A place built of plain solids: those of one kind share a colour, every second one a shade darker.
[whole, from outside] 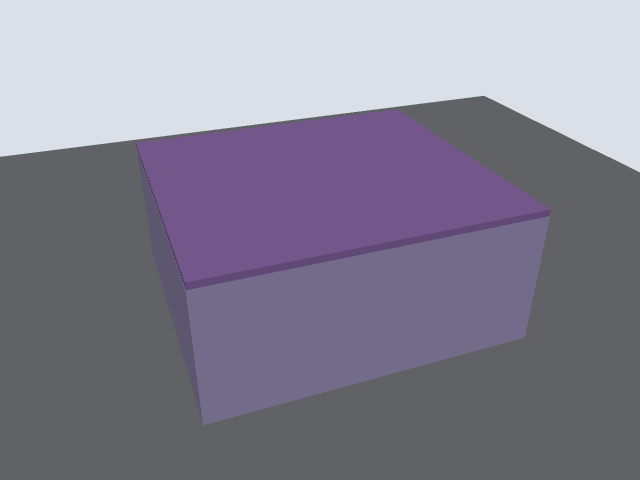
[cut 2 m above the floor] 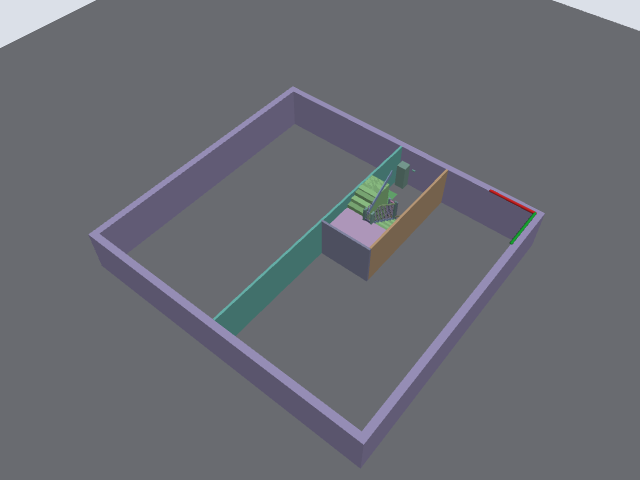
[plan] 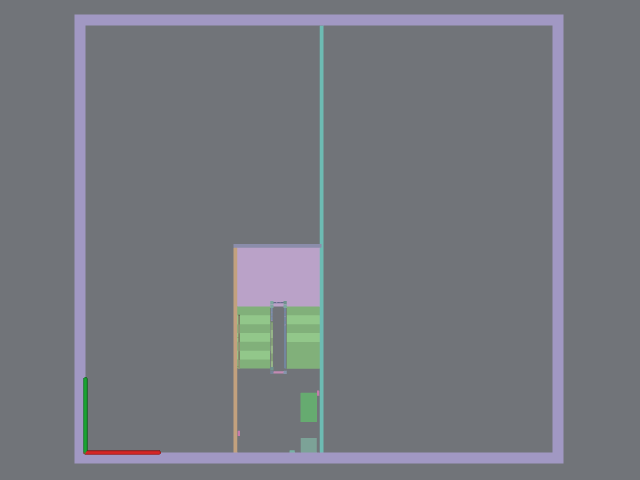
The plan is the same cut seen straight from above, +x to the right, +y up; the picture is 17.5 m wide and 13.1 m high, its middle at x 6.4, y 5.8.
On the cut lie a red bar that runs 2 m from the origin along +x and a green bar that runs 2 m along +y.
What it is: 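A small block of dwellings, 12.7 m wide and 11.7 m deep inside, its common dog-leg stair of 16 risers of 176 mm a storey on goings of 242 mm, 0.90 m wide flights and a well of 0.45 m; the dwelling on the first floor; a hall, a living room with a kitchen corner, a second bedroom, a bedroom, the bathroom shut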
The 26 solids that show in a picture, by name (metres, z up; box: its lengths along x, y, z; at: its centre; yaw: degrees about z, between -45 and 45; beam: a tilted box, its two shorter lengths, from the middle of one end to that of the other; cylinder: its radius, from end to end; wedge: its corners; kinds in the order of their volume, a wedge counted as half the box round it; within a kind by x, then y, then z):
{
 "wall_1": {"box": [0.3, 12.26, 5.68], "at": [-0.15, 5.83, 2.79]},
 "wall_2": {"box": [13.35, 0.3, 5.68], "at": [6.37, -0.15, 2.79]},
 "wall_3": {"box": [13.35, 0.3, 5.68], "at": [6.37, 11.8, 2.79]},
 "wall_4": {"box": [0.3, 12.26, 5.68], "at": [12.89, 5.83, 2.79]},
 "roof_slab_1": {"box": [13.33, 12.24, 0.44], "at": [6.37, 5.83, 5.69]},
 "piece_1": {"box": [0.9, 0.73, 0.23], "at": [4.59, 2.66, 0.06]},
 "piece_2": {"box": [0.9, 0.73, 0.4], "at": [4.59, 2.9, 0.15]},
 "piece_3": {"box": [0.9, 0.73, 0.58], "at": [4.59, 3.14, 0.24]},
 "piece_4": {"box": [0.9, 0.73, 0.75], "at": [4.59, 3.38, 0.33]},
 "piece_5": {"box": [0.9, 0.73, 0.93], "at": [4.59, 3.63, 0.41]},
 "piece_6": {"box": [0.9, 0.73, 1.11], "at": [4.59, 3.87, 0.5]},
 "piece_7": {"box": [0.9, 0.55, 1.28], "at": [4.59, 4.02, 0.59]},
 "piece_8": {"box": [0.9, 0.48, 2.51], "at": [5.94, 2.54, 1.21]},
 "piece_9": {"box": [0.9, 0.73, 2.34], "at": [5.94, 2.65, 1.12]},
 "piece_10": {"box": [0.9, 0.73, 2.16], "at": [5.94, 2.9, 1.03]},
 "piece_11": {"box": [0.9, 0.73, 1.99], "at": [5.94, 3.14, 0.94]},
 "piece_12": {"box": [0.9, 0.73, 1.81], "at": [5.94, 3.38, 0.85]},
 "piece_13": {"box": [0.9, 0.73, 1.63], "at": [5.94, 3.62, 0.77]},
 "half_1": {"box": [2.25, 1.6, 1.46], "at": [5.27, 4.79, 0.68]},
 "core_wall_low_1": {"box": [0.1, 11.65, 2.71], "at": [6.44, 5.83, 1.3]},
 "core_wall_1": {"box": [0.1, 5.59, 5.52], "at": [4.09, 2.79, 2.71]},
 "core_wall_back_1": {"box": [2.41, 0.1, 5.52], "at": [5.24, 5.64, 2.71]},
 "hung_more_letter_boxes_1": {"box": [0.44, 0.4, 1.28], "at": [6.09, 0.2, 0.59]},
 "guard_string_1": {"wedge": [[5.43, 2.29, 2.62], [5.43, 2.29, 2.85], [5.43, 3.99, 1.39], [5.43, 3.99, 1.61], [5.47, 2.29, 2.62], [5.47, 2.29, 2.85], [5.47, 3.99, 1.39], [5.47, 3.99, 1.61]]},
 "laid_doormat_1": {"box": [0.45, 0.8, 0.05], "at": [6.09, 1.23, -0.02]},
 "guard_newel_1": {"box": [0.09, 0.09, 1.27], "at": [5.09, 2.29, 0.59]}
}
